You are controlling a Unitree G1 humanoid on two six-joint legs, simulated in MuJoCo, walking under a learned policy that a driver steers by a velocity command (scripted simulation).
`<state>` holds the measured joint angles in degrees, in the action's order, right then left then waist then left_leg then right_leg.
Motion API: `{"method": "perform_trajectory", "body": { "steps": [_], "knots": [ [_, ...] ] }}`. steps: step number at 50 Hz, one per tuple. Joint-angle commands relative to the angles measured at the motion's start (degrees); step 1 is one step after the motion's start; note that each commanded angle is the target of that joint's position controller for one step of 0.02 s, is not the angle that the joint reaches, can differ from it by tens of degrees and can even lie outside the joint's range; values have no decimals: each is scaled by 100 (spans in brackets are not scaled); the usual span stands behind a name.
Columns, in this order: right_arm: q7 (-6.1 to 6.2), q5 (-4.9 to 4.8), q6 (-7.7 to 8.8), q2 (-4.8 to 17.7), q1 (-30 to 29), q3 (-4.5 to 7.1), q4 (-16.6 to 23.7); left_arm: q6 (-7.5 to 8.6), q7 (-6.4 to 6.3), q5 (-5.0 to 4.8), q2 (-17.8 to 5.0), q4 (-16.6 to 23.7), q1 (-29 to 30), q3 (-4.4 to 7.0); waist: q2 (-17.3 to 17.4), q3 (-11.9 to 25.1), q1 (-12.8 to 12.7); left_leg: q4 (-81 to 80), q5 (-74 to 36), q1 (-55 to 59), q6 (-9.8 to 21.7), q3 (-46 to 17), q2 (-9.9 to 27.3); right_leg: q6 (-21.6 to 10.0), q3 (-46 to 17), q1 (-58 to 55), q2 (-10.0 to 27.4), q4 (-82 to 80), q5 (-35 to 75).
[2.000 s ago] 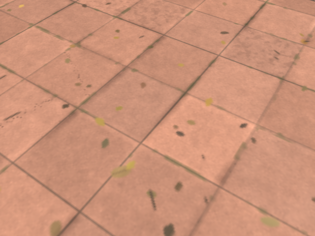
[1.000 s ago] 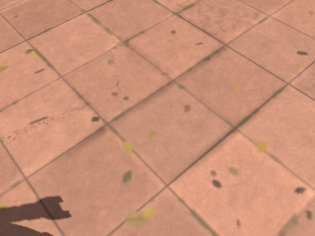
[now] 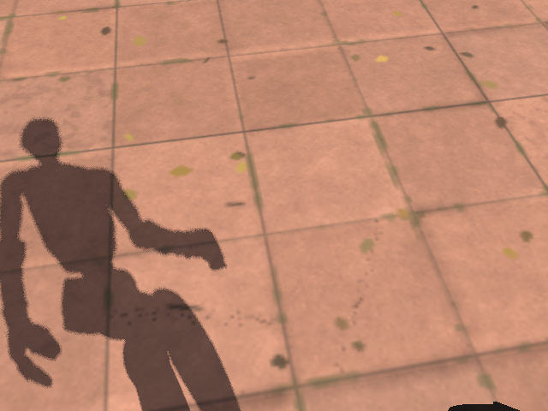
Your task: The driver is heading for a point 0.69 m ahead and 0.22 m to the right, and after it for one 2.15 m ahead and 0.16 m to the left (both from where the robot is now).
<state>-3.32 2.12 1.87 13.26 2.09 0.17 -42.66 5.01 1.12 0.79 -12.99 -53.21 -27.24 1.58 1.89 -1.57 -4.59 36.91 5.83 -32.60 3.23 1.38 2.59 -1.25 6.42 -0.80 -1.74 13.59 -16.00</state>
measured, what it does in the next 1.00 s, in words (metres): walks ahead, turning right: left foot, then right foot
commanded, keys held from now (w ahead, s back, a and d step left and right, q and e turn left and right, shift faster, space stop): w+e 1.00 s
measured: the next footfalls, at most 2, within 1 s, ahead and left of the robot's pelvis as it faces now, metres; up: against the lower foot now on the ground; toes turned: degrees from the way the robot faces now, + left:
left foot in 0.08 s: +0.19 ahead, +0.10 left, +0.00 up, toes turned +2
right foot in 0.62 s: +0.44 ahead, -0.12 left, +0.00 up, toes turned -22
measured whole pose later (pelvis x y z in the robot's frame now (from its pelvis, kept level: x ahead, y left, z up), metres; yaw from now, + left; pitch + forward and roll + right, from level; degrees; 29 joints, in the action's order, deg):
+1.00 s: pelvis +0.49 -0.08 +0.00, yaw -30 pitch +2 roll +0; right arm -1.2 2.3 1.4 14.4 4.5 1.7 -43.0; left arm 2.5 0.5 0.2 -15.3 -49.6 -23.2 4.1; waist 1.9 -2.4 -4.1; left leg 43.9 3.7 -37.9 -3.1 -2.5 5.9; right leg -7.1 -6.4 3.4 -8.4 16.8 -14.0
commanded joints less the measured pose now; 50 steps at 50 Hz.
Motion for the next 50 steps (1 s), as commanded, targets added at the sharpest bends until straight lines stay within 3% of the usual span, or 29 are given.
{"method": "perform_trajectory", "body": {
  "steps": [1, 2, 3, 4, 5, 6, 7, 8, 10, 12, 15, 19, 25, 28, 30, 31, 32, 33, 34, 35, 36, 38, 39, 41, 43, 50],
  "knots": [
    [70, 11, 118, 446, -281, 92, 401, -8, -52, 2, -991, 146, -104, 202, -728, -215, 264, -467, 402, 683, 164, 264, -199, -790, -854, 256, 1597, 38, 3083],
    [108, 34, 164, 487, 122, 129, 269, -42, -64, -8, -1008, 98, -103, 196, -674, -37, 473, -776, 470, 1262, 240, 294, -357, -735, -810, 224, 1522, 588, 3716],
    [168, 95, 240, 628, 953, 206, -35, -65, -65, -33, -946, 67, -118, 167, -429, 415, 820, -1116, 347, 2385, 366, 261, -443, -632, -620, 487, 1263, 1602, 3915],
    [256, 212, 298, 1029, 1985, 333, -253, -44, -54, -73, -763, 259, 7, 97, 40, 1150, 1240, -1255, 876, 3860, 631, -797, 560, -501, -452, 1468, 992, 3058, 2574],
    [338, 248, 268, 1568, 2325, 469, -275, -40, -31, -196, -49, 505, -418, -69, 1295, 1796, 1081, -1738, 1209, 5337, 1184, -3230, 2303, -259, -56, 3498, 114, 4966, -1164],
    [348, -4, 200, 1399, 2279, 480, -279, -116, -122, -63, -790, 393, -192, 140, 626, 1611, 1161, -2024, 1330, 4740, 1251, -3553, 2301, -339, -722, 3869, 160, 5607, -1360],
    [339, -47, 205, 1019, 1817, 373, -275, -124, -102, -65, -815, 463, 184, 188, 369, 824, 924, -2149, 1133, 4085, 1076, -2659, 1961, -399, -924, 3965, 420, 5591, -859],
    [312, -65, 256, 713, 1506, 302, -274, -124, -70, -81, -646, 451, 322, 160, 295, 407, 766, -2396, 658, 3441, 906, -2004, 1685, -379, -911, 3795, 583, 5332, -485],
    [333, -86, 343, 424, 1271, 230, -325, -264, -6, 43, -520, 326, 247, 180, 381, 94, 479, -2699, 126, 2749, 587, -1163, 1277, -276, -884, 3379, 716, 5056, -179],
    [347, -102, 451, 433, 1371, 242, -410, -380, 65, 77, -386, 328, 288, 199, 267, 73, 362, -2826, -459, 2623, 570, -741, 1212, -217, -843, 3340, 683, 5094, 67],
    [378, -145, 514, 512, 1596, 288, -566, -451, 131, 95, -305, 509, 806, 220, 194, -95, 341, -2969, -831, 2718, 569, -197, 1171, -139, -799, 3870, 761, 4966, 635],
    [400, -114, 491, 454, 1879, 271, -757, -456, 183, 90, -228, 790, 1589, 180, 158, -322, 441, -2966, -1170, 2831, 534, 397, 1051, -86, -644, 4180, 740, 4090, 1377],
    [472, -90, 409, 671, 2381, 314, -1038, -425, 277, 130, -205, 1218, 2635, 79, 142, -514, 714, -2643, -2113, 3539, 425, 959, 1234, -392, -9, 3857, 532, 2615, 1377],
    [526, -71, 318, 867, 2335, 353, -1091, -428, 235, 146, -309, 1231, 2446, 127, 294, -266, 532, -1751, -4291, 3920, 328, 1252, 1291, -717, 327, 3184, 100, 2349, 575],
    [539, -60, 213, 1062, 2262, 412, -1078, -389, 175, 152, -504, 1001, 1580, 243, 371, 291, 144, -219, -5088, 3869, 314, 1343, 1304, -1003, 387, 2134, -314, 2119, 31],
    [519, -84, 175, 1089, 2183, 422, -1014, -336, 114, 198, -703, 721, 720, 361, 132, 763, -268, 1117, -4226, 3241, 185, 1417, 1188, -1202, 154, 901, -385, 1619, 200],
    [472, -152, 203, 743, 2249, 339, -757, -338, 13, 253, -1350, 610, 103, 570, -648, 1356, -429, 3058, -1705, 1515, -52, 1437, 820, -1683, -1706, -720, 926, 1361, -560],
    [375, -164, 276, 547, 2061, 334, -348, -388, 6, 91, -1802, 738, 419, 672, -1497, 1662, -81, 4769, 2512, -519, -331, 593, -493, -2476, -4879, -1649, 2192, 445, -55],
    [344, -95, 345, 811, 1355, 366, -195, -445, -23, -25, -1653, 714, 420, 645, -553, 1197, -259, 4760, 2027, -1130, -279, -316, -122, -2339, -4369, -1369, 2072, 221, 286],
    [324, -166, 422, 706, 1251, 321, -135, -437, -70, -43, -1379, 672, 694, 573, -338, 543, -36, 4328, 1491, -1126, -247, -314, 128, -2141, -3623, -627, 1968, 155, 726],
    [338, -157, 441, 679, 1389, 322, -226, -409, -84, -35, -1091, 679, 940, 497, 16, 147, 268, 3709, 1266, -762, -247, -304, 319, -1837, -3075, 102, 1663, 67, 1359],
    [328, 38, 240, 595, 1600, 308, -276, -314, -102, -74, -844, 742, 1267, 406, -56, 97, 608, 3113, 1206, -75, -379, -338, 436, -1596, -2373, 841, 1167, -46, 2069],
    [306, 81, 141, 559, 1620, 309, -262, -246, -86, -87, -846, 741, 1218, 395, -108, 161, 643, 2978, 1203, 46, -440, -284, 404, -1605, -2262, 959, 1059, -59, 2376],
    [273, 79, 27, 481, 1440, 296, -152, -167, -64, -92, -995, 694, 1048, 425, -195, 148, 654, 2569, 954, -23, -550, -185, 380, -1578, -2076, 1124, 884, -134, 2491],
    [258, 64, -1, 481, 926, 287, 47, -160, -65, -83, -1064, 658, 802, 441, -320, -6, 501, 2036, 503, -318, -636, -136, 380, -1482, -2096, 1125, 792, -228, 2293],
    [192, -14, 62, 516, -471, 210, 536, -195, -109, -37, -1124, 604, 69, 454, -555, -72, -59, 341, -437, -648, -626, -191, 66, -1251, -2434, 290, 787, 124, 2487]
  ]
}}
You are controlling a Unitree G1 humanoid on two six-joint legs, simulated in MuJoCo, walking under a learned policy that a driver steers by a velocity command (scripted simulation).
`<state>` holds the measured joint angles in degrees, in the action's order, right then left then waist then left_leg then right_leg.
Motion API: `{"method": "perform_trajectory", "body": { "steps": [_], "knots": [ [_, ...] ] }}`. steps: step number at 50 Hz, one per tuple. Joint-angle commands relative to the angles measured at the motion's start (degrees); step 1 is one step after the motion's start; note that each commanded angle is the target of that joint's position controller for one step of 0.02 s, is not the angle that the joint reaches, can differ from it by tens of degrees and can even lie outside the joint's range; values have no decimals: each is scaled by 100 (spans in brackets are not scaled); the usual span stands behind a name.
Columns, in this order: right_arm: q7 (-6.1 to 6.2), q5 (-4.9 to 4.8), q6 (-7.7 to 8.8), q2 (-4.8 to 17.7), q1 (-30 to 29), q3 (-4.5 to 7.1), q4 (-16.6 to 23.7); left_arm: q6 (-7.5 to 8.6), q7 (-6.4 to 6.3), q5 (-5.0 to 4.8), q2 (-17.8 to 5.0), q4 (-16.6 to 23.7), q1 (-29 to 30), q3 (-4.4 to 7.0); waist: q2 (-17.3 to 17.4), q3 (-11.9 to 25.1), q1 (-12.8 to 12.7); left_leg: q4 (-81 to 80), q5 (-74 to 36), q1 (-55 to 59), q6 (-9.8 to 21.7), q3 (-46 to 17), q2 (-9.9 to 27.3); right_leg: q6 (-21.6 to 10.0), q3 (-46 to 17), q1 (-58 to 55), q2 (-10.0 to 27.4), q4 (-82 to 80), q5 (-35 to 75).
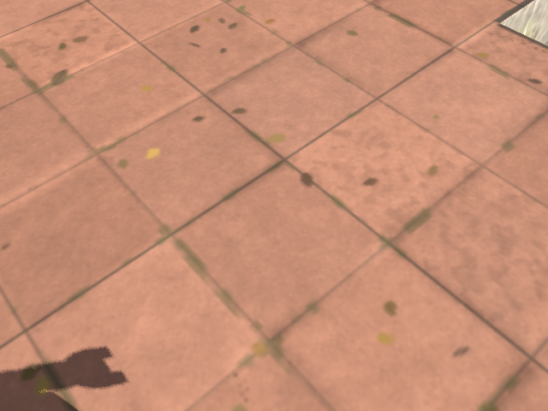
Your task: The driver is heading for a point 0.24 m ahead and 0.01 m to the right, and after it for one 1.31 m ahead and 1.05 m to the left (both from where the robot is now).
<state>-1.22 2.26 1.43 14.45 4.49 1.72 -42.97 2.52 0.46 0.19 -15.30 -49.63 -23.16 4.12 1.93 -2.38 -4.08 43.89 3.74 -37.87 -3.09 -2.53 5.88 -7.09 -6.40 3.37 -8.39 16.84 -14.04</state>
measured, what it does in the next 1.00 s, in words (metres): walks ahead, turning left: left foot, then right foot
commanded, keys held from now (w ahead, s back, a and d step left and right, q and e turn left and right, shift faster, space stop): q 1.00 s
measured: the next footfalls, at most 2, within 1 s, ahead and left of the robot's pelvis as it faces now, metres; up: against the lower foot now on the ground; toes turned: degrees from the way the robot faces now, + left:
left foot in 0.14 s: +0.26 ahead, +0.12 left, +0.00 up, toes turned -1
right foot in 0.68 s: +0.23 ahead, -0.06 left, +0.00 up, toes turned +18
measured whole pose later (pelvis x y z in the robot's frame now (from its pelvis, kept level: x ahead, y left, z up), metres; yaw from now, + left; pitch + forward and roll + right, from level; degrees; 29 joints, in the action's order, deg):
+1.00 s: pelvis +0.16 +0.01 +0.00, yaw +24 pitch +0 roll +1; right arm -2.4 0.6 -5.3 17.7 11.2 4.7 -45.3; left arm -0.3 -2.1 1.6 -14.4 -43.0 -12.2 1.7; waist 1.8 -3.5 -0.5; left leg 53.3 25.2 -22.8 -3.2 -1.8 -1.4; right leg -2.4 5.9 11.1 1.6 24.5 -13.4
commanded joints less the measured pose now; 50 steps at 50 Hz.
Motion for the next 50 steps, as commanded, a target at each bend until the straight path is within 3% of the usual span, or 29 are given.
{"method": "perform_trajectory", "body": {
  "steps": [1, 4, 6, 7, 8, 9, 10, 11, 12, 14, 17, 24, 30, 32, 33, 34, 35, 36, 37, 38, 39, 41, 45, 50],
  "knots": [
    [-22, -36, 133, 382, -732, 36, 580, 51, -64, 38, -879, 224, -357, 184, -565, -22, -97, -592, -261, -52, 62, 262, -327, -617, -1038, -260, 1470, -61, 2793],
    [-4, -22, 259, 375, -361, 19, 449, 76, -133, 61, -737, 148, -348, 99, -671, 90, 20, -1223, -305, 1021, 392, 383, -562, -234, -804, -277, 1493, 386, 4088],
    [63, -3, 350, 581, 647, 109, 80, 132, -160, 46, -852, 135, -103, 101, -688, 427, 509, -1764, -417, 2146, 664, 454, -788, 12, -642, -391, 1336, 1312, 4948],
    [113, 23, 436, 711, 1271, 145, -108, 171, -147, 14, -827, 152, -42, 81, -509, 767, 810, -2033, -1257, 3075, 799, 266, -505, 134, -438, -99, 1061, 2215, 4369],
    [157, 87, 478, 1145, 1981, 210, -179, 195, -158, -22, -466, 309, -371, -16, 386, 1574, 826, -1379, -3928, 4547, 1185, -1092, 916, 298, -109, 842, 655, 3830, 1719],
    [107, -62, 373, 1381, 2020, 321, -302, 108, -176, -220, -310, 80, -1398, -17, 1449, 2327, 476, -1524, -5664, 5406, 2296, -2849, 2004, 512, 222, 1938, -147, 5437, -2086],
    [43, -294, 282, 1007, 1681, 260, -185, 30, -192, 61, -677, -28, -1115, 8, 458, 1958, 406, -1897, -4763, 4795, 2197, -2852, 1631, 510, 3, 2158, 216, 5633, -1689],
    [34, -320, 250, 636, 1092, 162, -96, 2, -156, 158, -647, 91, -444, 1, 166, 1199, 357, -2079, -3970, 4124, 2030, -2211, 1274, 561, 98, 2371, 446, 5519, -1325],
    [36, -273, 218, 473, 833, 111, -66, -21, -136, 188, -603, 214, -21, -22, 21, 809, 341, -2269, -3737, 3667, 1873, -1826, 972, 601, 190, 2476, 619, 5302, -1127],
    [73, -274, 166, 595, 859, 146, -170, -168, -90, 219, -528, 311, 152, -42, 233, 598, 213, -2512, -3537, 3018, 1665, -1369, 556, 700, 294, 2193, 770, 4914, -897],
    [62, -205, 116, 797, 934, 240, -207, -308, -116, 166, -411, 332, 143, -86, 274, 798, 128, -2601, -3077, 2645, 1665, -1230, 363, 828, 413, 1951, 708, 4581, -840],
    [101, -127, -201, 931, 1161, 405, -161, -479, -220, 133, -438, 627, 1125, -106, 525, 461, 468, -3133, 1264, 2188, 1589, -2069, 162, 899, 354, 2285, 735, 3506, -744],
    [85, -83, -349, 969, 1088, 500, -107, -352, -326, -8, -397, 729, 1190, -165, 611, 417, 535, -2908, 1004, 2231, 1452, -2641, 89, 731, 313, 1683, 461, 2351, -1002],
    [74, -119, -399, 964, 910, 513, -75, -279, -371, -50, -384, 666, 807, -173, 617, 423, 331, -2750, 812, 2087, 1239, -2756, -42, 587, 336, 1041, 355, 1320, -760],
    [88, -180, -412, 931, 806, 506, -43, -232, -406, -30, -437, 612, 546, -155, 534, 402, 169, -2612, 1171, 1805, 983, -2666, -242, 505, 310, 505, 424, 441, -364],
    [109, -241, -400, 677, 924, 442, 14, -197, -455, 47, -841, 653, 579, -64, -132, 368, 291, -2028, 2106, 1340, 624, -2226, -695, 311, -505, 127, 1257, -340, -710],
    [130, -335, -360, 406, 1044, 396, 151, -226, -458, 127, -1420, 875, 975, 55, -1415, 366, 460, -561, 2611, 528, 335, -813, -1666, -275, -2218, 27, 2793, -829, -962],
    [165, -76, -337, 928, 969, 514, 47, -262, -415, 195, -1307, 911, 1289, 54, -982, 107, 473, 710, 2727, 543, 266, -408, -1362, -680, -2120, 881, 3117, -667, 36],
    [140, -52, -345, 1015, 1026, 563, -23, -248, -386, 162, -881, 981, 1425, -60, -632, 127, 627, 1345, 2489, 890, 260, -438, -1197, -682, -1635, 1128, 2827, -465, 825],
    [109, -45, -385, 935, 1190, 559, -126, -236, -358, 126, -638, 1005, 1636, -124, -529, 72, 778, 1783, 2189, 961, 238, -377, -1156, -507, -985, 1190, 2427, -312, 1306],
    [75, -40, -445, 888, 1308, 553, -181, -228, -354, 111, -588, 1060, 1731, -144, -725, 146, 827, 2130, 1977, 877, 202, -298, -1140, -365, -549, 981, 2146, -203, 1581],
    [-8, -83, -522, 843, 1268, 513, -183, -234, -350, 128, -590, 1082, 1535, -142, -938, 200, 669, 2351, 1933, 631, 72, -114, -1076, -358, -105, 565, 1987, 9, 2387],
    [-90, -138, -578, 716, 679, 411, 65, -243, -332, 121, -796, 894, 822, -35, -999, 303, 248, 1619, 2044, 344, -97, 26, -905, -507, -5, -408, 2229, 260, 3042],
    [-147, -203, -614, 604, 401, 308, 272, -244, -229, 156, -971, 874, 862, 58, -1171, 384, 177, 473, 2279, 1204, 47, 379, -740, -500, 346, -159, 2404, 419, 2985]
  ]
}}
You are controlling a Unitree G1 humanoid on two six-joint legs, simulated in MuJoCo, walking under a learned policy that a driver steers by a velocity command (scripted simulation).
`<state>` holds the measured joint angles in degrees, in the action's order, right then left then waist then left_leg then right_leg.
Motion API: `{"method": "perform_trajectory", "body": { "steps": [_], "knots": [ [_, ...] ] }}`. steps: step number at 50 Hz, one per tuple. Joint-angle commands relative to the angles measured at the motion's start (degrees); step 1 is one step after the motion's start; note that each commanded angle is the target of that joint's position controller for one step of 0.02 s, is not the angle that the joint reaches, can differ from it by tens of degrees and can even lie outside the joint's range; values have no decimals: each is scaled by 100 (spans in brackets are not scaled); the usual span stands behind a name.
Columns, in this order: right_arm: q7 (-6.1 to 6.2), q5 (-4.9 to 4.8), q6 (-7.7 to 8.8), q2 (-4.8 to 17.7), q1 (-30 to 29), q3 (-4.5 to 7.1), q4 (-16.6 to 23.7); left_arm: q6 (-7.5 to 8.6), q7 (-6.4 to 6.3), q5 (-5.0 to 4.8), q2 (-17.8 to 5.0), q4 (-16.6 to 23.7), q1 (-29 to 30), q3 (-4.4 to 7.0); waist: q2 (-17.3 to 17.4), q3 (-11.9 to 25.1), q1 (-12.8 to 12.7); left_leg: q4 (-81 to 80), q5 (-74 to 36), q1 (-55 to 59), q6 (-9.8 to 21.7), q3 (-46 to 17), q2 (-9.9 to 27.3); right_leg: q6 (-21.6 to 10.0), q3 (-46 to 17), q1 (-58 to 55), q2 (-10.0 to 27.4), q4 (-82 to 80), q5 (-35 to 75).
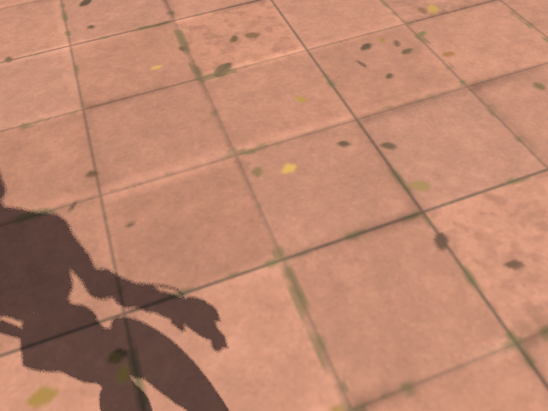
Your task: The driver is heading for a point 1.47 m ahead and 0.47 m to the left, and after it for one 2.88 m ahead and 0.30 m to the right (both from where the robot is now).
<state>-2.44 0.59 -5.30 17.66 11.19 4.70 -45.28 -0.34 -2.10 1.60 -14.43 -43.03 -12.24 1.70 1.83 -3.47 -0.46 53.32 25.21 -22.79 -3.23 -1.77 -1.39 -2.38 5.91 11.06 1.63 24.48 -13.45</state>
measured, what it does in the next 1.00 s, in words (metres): steps on the spot, turning left: left foot, then right foot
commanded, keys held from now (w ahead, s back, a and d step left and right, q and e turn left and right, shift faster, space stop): q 0.78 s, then no key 0.22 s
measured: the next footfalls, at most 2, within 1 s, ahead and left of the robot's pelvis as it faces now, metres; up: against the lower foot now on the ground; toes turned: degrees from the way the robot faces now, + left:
left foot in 0.14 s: +0.01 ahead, +0.12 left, +0.00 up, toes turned +7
right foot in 0.70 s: +0.08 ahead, -0.07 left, +0.00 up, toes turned +33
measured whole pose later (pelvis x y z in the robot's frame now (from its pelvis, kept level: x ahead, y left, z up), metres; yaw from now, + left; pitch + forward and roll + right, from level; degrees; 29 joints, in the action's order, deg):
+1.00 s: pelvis -0.01 +0.00 +0.00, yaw +33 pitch -1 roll +2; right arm -1.2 0.6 -4.7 18.7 11.8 4.0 -45.2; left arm -0.6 -1.5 1.1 -14.6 -42.0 -12.1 1.0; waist 2.2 -4.4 -0.7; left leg 52.4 25.5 -20.6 -2.6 -6.8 -4.8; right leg -2.6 1.9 11.4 0.3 24.4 -12.6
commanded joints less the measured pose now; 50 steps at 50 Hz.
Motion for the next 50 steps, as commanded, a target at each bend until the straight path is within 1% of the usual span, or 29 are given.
{"method": "perform_trajectory", "body": {
  "steps": [1, 4, 5, 6, 7, 8, 9, 10, 11, 12, 13, 14, 15, 17, 23, 28, 32, 33, 34, 35, 36, 37, 38, 39, 40, 41, 43, 46, 50],
  "knots": [
    [-25, -54, 61, 281, -278, -2, 538, 38, 55, 22, -1097, 210, -191, 319, -1207, 522, -178, -691, 151, -67, 118, 399, -23, -952, -808, -814, 1419, -289, 2961],
    [-18, -89, 95, 311, -245, -12, 623, 7, 109, 9, -1205, 171, -155, 374, -1305, 597, -146, -1409, 83, 409, 291, 589, -63, -866, -705, -692, 1518, -39, 2918],
    [-12, -80, 121, 291, -147, -18, 617, -12, 117, -21, -1234, 163, -99, 389, -1255, 620, -50, -1888, -185, 678, 368, 641, -91, -761, -615, -589, 1510, 149, 2768],
    [17, -35, 169, 274, 31, -23, 571, -36, 117, -72, -1234, 152, -26, 396, -1092, 648, 120, -2681, -817, 1151, 461, 663, -144, -535, -413, -312, 1432, 493, 2349],
    [81, 47, 243, 451, 168, 13, 534, -53, 124, -67, -1162, 89, -220, 393, -563, 693, 202, -3421, -1425, 1776, 554, 170, 14, -169, -156, 240, 1270, 1101, 1489],
    [147, 112, 333, 1082, 254, 127, 599, -104, 158, 22, -727, 234, -452, 294, 1052, 706, 57, -3801, -2567, 2535, 866, -1863, 1548, 269, 360, 1627, 633, 2602, -1250],
    [133, 22, 349, 1650, 609, 296, 597, -208, 36, 16, -622, 579, 119, 216, 1351, 529, 397, -3577, -4209, 1993, 1844, -2854, 2458, 393, -198, 2352, -128, 3349, -2460],
    [143, -29, 347, 1337, 772, 244, 502, -266, 12, -4, -818, 531, 221, 254, 623, 449, 420, -3441, -4561, 2066, 2077, -2411, 2210, 407, -621, 2385, 66, 3874, -2236],
    [179, -47, 332, 1045, 414, 151, 530, -260, 37, -85, -804, 458, 181, 261, 551, 223, 227, -3486, -4162, 1831, 1965, -1976, 1826, 398, -738, 2386, 117, 3926, -1747],
    [216, -25, 304, 842, -6, 88, 602, -215, 62, -104, -876, 362, 116, 285, 461, 103, 40, -3547, -3746, 1722, 1684, -1623, 1381, 405, -814, 2328, 181, 3712, -1263],
    [262, -54, 305, 762, -172, 63, 657, -200, 89, -35, -966, 320, 48, 321, 606, 179, -1, -3521, -3856, 1797, 1568, -1478, 1161, 427, -769, 2271, 145, 3701, -1003],
    [265, -57, 308, 714, -132, 41, 655, -199, 126, 11, -987, 250, -72, 328, 590, 382, -13, -3466, -4211, 1889, 1546, -1393, 1051, 462, -740, 2148, 77, 3798, -857],
    [253, -68, 321, 751, -33, 49, 638, -210, 154, 3, -961, 245, -114, 328, 457, 522, -13, -3435, -4282, 1951, 1544, -1393, 1034, 488, -743, 2095, 28, 3825, -783],
    [235, -67, 348, 844, 133, 86, 595, -241, 165, -32, -864, 286, -35, 305, 334, 556, 38, -3454, -3998, 2004, 1554, -1526, 1022, 521, -768, 2149, -4, 3669, -715],
    [245, 15, 341, 945, 469, 137, 541, -275, 100, -40, -817, 451, 345, 275, 497, 392, 230, -3498, -2873, 1893, 1677, -2210, 1018, 522, -888, 2198, -127, 2817, -847],
    [225, 60, 322, 1029, 451, 181, 567, -198, 64, -97, -790, 580, 512, 223, 471, 464, 245, -3296, -3028, 1587, 1676, -2665, 949, 395, -961, 1642, -338, 2196, -971],
    [195, 46, 294, 1038, 224, 204, 579, -111, 9, -168, -801, 601, 276, 182, 560, 539, 93, -3113, -3421, 1332, 1452, -3048, 793, 244, -1024, 762, -535, 1232, -979],
    [198, 19, 285, 1012, 88, 200, 589, -81, -19, -173, -778, 553, 76, 171, 540, 534, -53, -3034, -3252, 1155, 1287, -3067, 663, 212, -1020, 326, -555, 629, -700],
    [217, -41, 281, 951, -63, 181, 605, -36, -66, -140, -773, 488, -164, 168, 456, 501, -238, -2854, -2777, 825, 1028, -2970, 440, 176, -1005, -266, -488, -293, -118],
    [233, -87, 307, 686, 72, 110, 635, 6, -130, -69, -1096, 492, -189, 232, -159, 566, -147, -2295, -1510, 284, 677, -2526, 37, 23, -1703, -842, 304, -929, -158],
    [251, -92, 334, 275, 569, 23, 671, -18, -146, -54, -1572, 692, 166, 286, -1399, 665, 186, -1067, 435, -516, 375, -1263, -865, -443, -3261, -1254, 1809, -1259, 78],
    [300, 99, 298, 875, 489, 172, 589, -79, -81, -30, -1626, 678, 180, 326, -1142, 500, 57, -25, 884, -625, 316, -714, -834, -1030, -3439, -392, 2125, -1109, 555],
    [281, 130, 274, 982, 425, 227, 549, -81, -33, -49, -1262, 695, 243, 233, -843, 324, 156, 565, 628, -504, 292, -745, -584, -1120, -3091, -89, 1938, -1059, 827],
    [229, 120, 238, 924, 466, 231, 439, -72, 1, -74, -970, 722, 504, 156, -702, 125, 253, 930, 268, -457, 261, -698, -490, -982, -2458, 130, 1538, -1018, 915],
    [166, 83, 199, 843, 552, 216, 366, -68, 7, -50, -865, 763, 647, 121, -820, 143, 304, 1172, 7, -423, 209, -631, -498, -836, -2009, 114, 1188, -964, 1063],
    [108, 56, 174, 774, 632, 195, 323, -50, -19, -42, -861, 753, 634, 118, -1004, 199, 298, 1357, -96, -486, 144, -546, -515, -820, -1760, -29, 1040, -887, 1467],
    [79, 14, 160, 677, 483, 143, 329, -13, -11, -47, -871, 650, 354, 131, -963, 300, 144, 1270, -126, -565, 49, -489, -544, -882, -1535, -351, 982, -741, 2077],
    [111, 11, 128, 536, 190, 63, 364, 37, 3, -63, -905, 462, -2, 159, -982, 386, -47, 618, -60, -631, 5, -520, -504, -993, -1546, -850, 1101, -602, 2348],
    [150, -10, 101, 325, 32, -87, 307, 44, 84, -35, -958, 311, -25, 173, -1142, 472, -101, -818, 200, 184, 107, -200, -319, -1005, -1443, -677, 1102, -472, 2245]
  ]
}}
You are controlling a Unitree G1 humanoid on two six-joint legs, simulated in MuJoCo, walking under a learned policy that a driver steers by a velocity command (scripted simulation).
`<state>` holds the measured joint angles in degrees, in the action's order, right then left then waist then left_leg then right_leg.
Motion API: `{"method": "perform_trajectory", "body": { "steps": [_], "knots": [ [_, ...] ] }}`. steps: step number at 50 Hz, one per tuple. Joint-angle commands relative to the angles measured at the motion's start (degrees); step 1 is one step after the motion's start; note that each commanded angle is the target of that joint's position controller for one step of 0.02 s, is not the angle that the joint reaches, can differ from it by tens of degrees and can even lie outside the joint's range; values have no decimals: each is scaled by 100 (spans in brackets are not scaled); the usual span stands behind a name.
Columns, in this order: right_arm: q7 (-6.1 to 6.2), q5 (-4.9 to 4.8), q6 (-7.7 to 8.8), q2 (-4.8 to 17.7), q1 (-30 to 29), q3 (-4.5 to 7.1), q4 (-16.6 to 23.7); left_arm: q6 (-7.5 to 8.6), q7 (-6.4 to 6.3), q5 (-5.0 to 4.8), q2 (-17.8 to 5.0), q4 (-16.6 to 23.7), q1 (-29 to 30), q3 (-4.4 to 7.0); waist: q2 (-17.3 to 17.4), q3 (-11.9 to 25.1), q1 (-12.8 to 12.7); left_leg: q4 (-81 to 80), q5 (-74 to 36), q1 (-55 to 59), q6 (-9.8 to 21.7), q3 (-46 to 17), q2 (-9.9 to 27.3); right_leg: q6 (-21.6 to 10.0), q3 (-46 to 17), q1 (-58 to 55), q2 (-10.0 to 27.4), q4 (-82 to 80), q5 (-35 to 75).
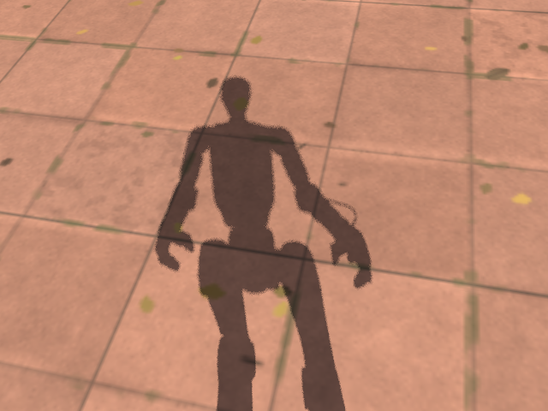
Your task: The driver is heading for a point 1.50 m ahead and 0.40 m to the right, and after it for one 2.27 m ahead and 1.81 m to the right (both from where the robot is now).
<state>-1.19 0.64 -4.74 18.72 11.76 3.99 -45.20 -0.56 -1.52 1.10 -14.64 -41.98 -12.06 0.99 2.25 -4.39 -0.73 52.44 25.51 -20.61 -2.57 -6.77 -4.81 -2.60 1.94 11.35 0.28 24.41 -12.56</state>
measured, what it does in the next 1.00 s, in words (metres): steps on the spot: left foot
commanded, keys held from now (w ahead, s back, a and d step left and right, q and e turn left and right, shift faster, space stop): no key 0.94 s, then w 0.06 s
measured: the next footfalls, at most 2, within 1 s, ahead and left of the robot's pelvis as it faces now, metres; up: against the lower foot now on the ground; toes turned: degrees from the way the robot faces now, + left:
left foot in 0.12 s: +0.02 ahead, +0.12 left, +0.00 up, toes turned -3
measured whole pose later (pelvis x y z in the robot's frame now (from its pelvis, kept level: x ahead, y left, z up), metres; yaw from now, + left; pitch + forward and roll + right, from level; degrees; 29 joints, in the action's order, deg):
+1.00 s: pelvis +0.00 +0.01 +0.00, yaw +1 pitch -2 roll +0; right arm 2.2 0.5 -0.3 11.4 14.9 -0.9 -65.2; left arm -0.7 -1.7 0.8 -11.1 -63.7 -14.9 -0.4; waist -0.1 -1.5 -0.3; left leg 22.8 14.2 -7.0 1.7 -2.8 -2.7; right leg -0.2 0.0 9.3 0.3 24.1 -13.4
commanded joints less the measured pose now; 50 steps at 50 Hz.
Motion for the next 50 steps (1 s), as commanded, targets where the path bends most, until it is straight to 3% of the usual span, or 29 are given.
{"method": "perform_trajectory", "body": {
  "steps": [1, 3, 5, 6, 7, 8, 10, 12, 15, 16, 18, 22, 35, 47, 48, 50],
  "knots": [
    [43, -33, 47, 203, -59, -46, 284, 49, 55, 31, -982, 163, -55, 256, -1256, 575, -96, -1074, 215, 226, 87, 462, 34, -988, -1040, -593, 1227, -419, 2215],
    [84, -60, 75, 192, 8, -86, 212, 3, 96, 36, -1047, 47, -117, 274, -1325, 589, -56, -1842, -56, 647, 188, 654, 49, -966, -1084, -476, 1228, -252, 2541],
    [133, -12, 169, 129, 292, -149, 47, -38, 116, -19, -997, -68, -108, 250, -1035, 583, 206, -3590, -1552, 1579, 341, 635, 178, -599, -935, -45, 1101, 83, 2502],
    [172, 86, 254, 367, 254, -135, 52, -9, 130, -28, -839, -76, -264, 209, -603, 762, 121, -3879, -1913, 2249, 458, -83, 726, -254, -829, 430, 954, 298, 1773],
    [204, 130, 308, 898, 40, -64, 135, 35, 172, -54, -435, 92, -435, 100, 679, 814, -169, -3750, -3227, 2410, 864, -1425, 1938, 68, -247, 1020, 289, 723, -5],
    [215, 48, 358, 546, -75, -159, 49, -55, 82, -73, -506, -46, -192, 89, 736, 691, 91, -3625, -3474, 1378, 1370, -1313, 2224, 131, -227, 351, 195, 780, -1386],
    [229, 66, 434, 229, -431, -297, 6, -140, 62, -62, -579, -147, -73, 116, 605, 345, -27, -3656, -2889, 1221, 1246, -960, 1754, 130, -289, 302, 122, 692, -1096],
    [299, 29, 454, 285, -463, -317, -116, -132, 81, -30, -596, -300, -203, 122, 716, 313, -111, -3512, -3118, 1247, 989, -617, 1393, 176, -248, 59, 97, 258, -339],
    [287, -18, 469, 272, -289, -325, -305, -28, 72, 11, -614, -565, -396, 66, 387, 501, -71, -3465, -2350, 1124, 703, -477, 1104, 287, -433, -588, 387, -342, 746],
    [270, -26, 455, 244, -144, -318, -386, -24, 79, -39, -754, -665, -330, 100, 109, 278, 63, -3645, -1894, 1023, 649, -436, 943, 278, -501, -372, 383, -245, 661],
    [289, -4, 442, 248, -185, -314, -561, -12, 99, -35, -594, -817, -347, 66, -66, 68, -22, -3582, -1810, 1097, 646, -372, 914, 288, -527, -212, 413, -395, 637],
    [288, -23, 488, 207, -137, -310, -820, 27, 52, -33, -550, -1084, -365, 50, -256, 262, -10, -3448, -2244, 1268, 662, -283, 890, 237, -569, -329, 456, -476, 836],
    [334, -21, 490, 70, 162, -366, -1543, 14, -14, -40, -416, -1731, -399, -9, -229, 204, -8, -3508, -2088, 1099, 604, -184, 825, 124, -612, -426, 506, -470, 749],
    [365, -17, 485, -144, 497, -420, -1908, 23, -47, -46, -217, -2080, -501, -68, -253, 100, 27, -3451, -2035, 1063, 563, -119, 816, 88, -635, -299, 490, -473, 692],
    [363, -10, 481, -177, 568, -427, -1943, 21, -45, -38, -183, -2117, -559, -74, -243, 221, 33, -3500, -1512, 1094, 582, -102, 767, 75, -605, -336, 430, -495, 203],
    [358, 0, 435, -17, 635, -340, -1932, -17, -31, -17, -289, -2093, -577, -6, -159, 77, 46, -3385, 278, 827, 764, -111, 600, -60, -483, -72, 167, -222, -1436]
  ]
}}
Over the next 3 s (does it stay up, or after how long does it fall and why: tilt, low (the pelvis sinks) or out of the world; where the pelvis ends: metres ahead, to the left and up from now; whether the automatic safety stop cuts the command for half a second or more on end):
stays up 0.97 -0.17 0.00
